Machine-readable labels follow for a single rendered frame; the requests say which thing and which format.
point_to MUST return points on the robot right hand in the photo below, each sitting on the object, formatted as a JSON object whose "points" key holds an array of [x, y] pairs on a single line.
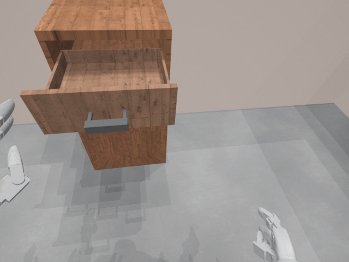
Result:
{"points": [[279, 244]]}

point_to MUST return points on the drawer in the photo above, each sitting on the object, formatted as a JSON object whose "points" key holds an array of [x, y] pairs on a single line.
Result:
{"points": [[104, 82]]}

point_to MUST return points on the handle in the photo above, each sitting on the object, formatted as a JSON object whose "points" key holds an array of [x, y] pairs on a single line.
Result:
{"points": [[106, 126]]}

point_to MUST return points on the cabinet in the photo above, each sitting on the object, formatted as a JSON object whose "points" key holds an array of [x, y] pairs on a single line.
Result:
{"points": [[111, 24]]}

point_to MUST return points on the robot left hand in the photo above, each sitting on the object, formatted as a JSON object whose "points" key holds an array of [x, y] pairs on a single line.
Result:
{"points": [[11, 186]]}

